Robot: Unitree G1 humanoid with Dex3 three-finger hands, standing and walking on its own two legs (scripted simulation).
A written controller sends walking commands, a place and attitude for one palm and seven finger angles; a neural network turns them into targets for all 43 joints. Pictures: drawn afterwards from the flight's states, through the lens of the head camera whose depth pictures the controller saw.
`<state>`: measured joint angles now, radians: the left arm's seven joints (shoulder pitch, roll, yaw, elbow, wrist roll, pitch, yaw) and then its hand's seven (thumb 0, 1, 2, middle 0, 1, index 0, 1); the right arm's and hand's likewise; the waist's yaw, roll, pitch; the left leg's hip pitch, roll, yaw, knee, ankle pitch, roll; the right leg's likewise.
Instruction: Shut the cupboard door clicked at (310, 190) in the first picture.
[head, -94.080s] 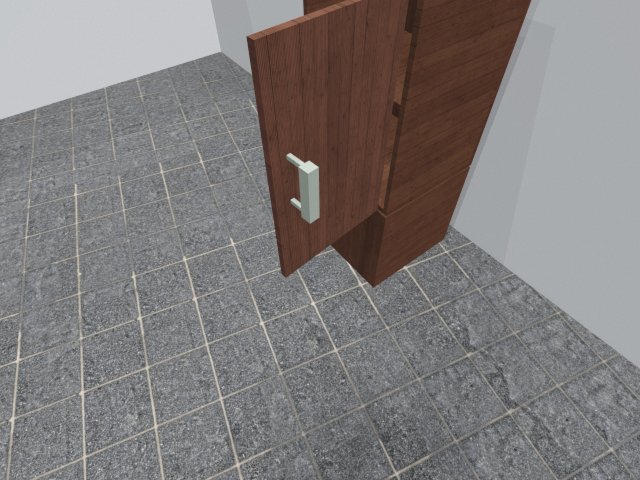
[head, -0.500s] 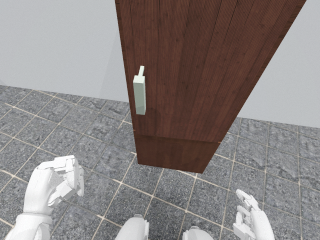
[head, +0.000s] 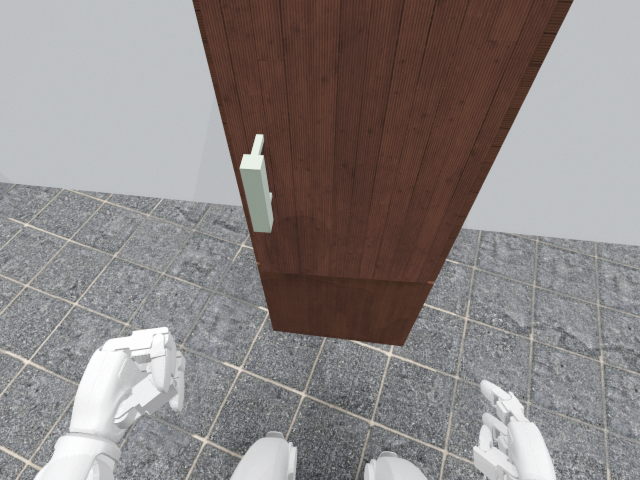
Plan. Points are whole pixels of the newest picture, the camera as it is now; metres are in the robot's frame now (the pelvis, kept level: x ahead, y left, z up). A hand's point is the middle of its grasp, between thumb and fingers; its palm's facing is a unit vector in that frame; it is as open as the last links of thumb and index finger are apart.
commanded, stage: bring the fist close to the handle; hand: left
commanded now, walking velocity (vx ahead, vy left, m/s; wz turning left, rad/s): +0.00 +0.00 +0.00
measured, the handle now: (261, 184) +0.50 +0.12 +0.05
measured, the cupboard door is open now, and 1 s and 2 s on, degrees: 3 3 0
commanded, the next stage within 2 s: push the door shut along its arc in 1.38 s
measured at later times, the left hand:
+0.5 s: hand (222, 306) +0.30 +0.14 +0.06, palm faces -0.04 -1.00 -0.01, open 3.1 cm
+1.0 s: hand (278, 249) +0.39 +0.09 +0.05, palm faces -0.05 -1.00 +0.00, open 3.1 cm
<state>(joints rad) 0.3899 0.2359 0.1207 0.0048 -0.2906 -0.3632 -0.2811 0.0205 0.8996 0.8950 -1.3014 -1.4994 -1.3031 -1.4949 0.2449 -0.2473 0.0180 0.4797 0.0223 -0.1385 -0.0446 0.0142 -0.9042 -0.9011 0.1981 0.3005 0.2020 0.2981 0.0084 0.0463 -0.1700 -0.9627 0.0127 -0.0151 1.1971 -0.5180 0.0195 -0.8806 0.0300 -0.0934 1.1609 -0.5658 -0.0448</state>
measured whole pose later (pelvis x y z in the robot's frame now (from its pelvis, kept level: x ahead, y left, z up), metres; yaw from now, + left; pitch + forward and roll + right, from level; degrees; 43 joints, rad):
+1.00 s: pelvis +0.00 +0.00 +0.01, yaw -1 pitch +18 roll -1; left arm -0.39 0.11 0.02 0.62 -0.12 -0.40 0.04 0.02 0.90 0.89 -1.30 -1.50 -1.30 -1.49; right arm 0.27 -0.24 0.01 0.59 -0.01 -0.03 0.01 0.01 -0.91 -0.90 0.20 0.30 0.20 0.30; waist -0.06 0.04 -0.15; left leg -0.97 0.01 0.02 1.13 -0.48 0.03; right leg -0.91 0.02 -0.05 1.12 -0.53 -0.04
